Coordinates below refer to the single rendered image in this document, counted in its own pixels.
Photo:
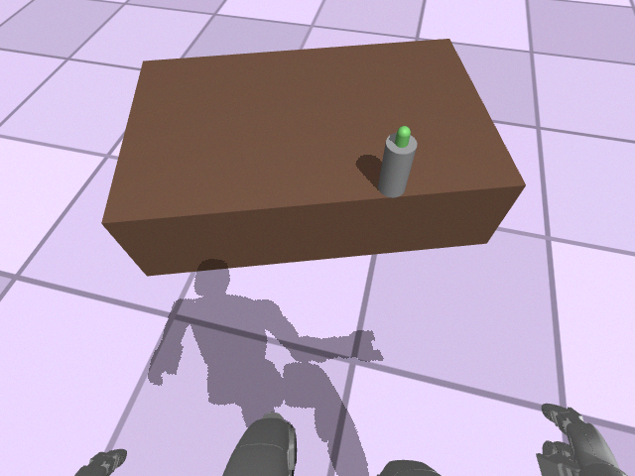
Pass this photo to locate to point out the right robot hand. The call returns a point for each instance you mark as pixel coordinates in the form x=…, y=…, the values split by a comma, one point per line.
x=587, y=445

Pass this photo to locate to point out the bottle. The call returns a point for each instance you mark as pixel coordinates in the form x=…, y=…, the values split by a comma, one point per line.
x=399, y=152

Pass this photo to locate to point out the left robot hand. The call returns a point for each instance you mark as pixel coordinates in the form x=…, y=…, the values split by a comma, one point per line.
x=103, y=464

